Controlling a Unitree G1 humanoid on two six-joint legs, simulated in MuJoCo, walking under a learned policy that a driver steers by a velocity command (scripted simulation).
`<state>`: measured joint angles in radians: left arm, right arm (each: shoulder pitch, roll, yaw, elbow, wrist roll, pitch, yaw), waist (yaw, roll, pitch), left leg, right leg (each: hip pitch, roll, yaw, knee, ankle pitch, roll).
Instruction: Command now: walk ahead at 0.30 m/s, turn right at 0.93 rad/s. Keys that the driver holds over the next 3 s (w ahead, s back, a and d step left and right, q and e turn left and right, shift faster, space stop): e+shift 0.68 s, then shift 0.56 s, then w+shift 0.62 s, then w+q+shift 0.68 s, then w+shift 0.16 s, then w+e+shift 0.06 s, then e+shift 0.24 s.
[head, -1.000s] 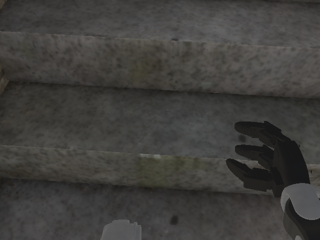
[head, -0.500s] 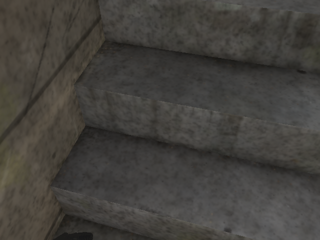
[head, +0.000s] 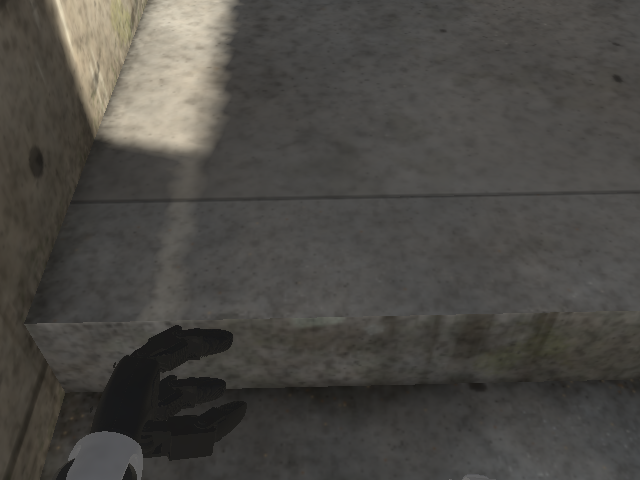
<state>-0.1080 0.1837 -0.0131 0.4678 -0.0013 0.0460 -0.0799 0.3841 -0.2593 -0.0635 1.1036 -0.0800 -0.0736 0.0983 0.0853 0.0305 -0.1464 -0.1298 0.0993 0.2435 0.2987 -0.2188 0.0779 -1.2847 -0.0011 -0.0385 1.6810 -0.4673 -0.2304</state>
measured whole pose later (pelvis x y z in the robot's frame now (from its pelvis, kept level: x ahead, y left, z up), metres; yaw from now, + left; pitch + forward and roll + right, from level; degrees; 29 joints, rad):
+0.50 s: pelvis +0.19 +0.04 +0.17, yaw -26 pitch +6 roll +5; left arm 0.63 0.19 -0.05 0.82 0.03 -0.11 -0.02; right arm -0.06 -0.22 0.02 0.47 -0.02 -0.01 -0.01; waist 0.15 -0.06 -0.09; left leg -1.25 -0.09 -0.11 2.19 -0.57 -0.07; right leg -0.44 0.13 0.53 0.62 -0.25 0.03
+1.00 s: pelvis +0.22 +0.04 +0.19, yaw -49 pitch +2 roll +4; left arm 0.18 0.29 0.00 0.61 0.03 -0.19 -0.11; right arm 0.21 -0.32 0.03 0.65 -0.05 -0.02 0.07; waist -0.10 -0.03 -0.02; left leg -0.76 0.13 -0.02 1.72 -0.82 -0.10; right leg -0.26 -0.02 0.03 0.42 -0.19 -0.03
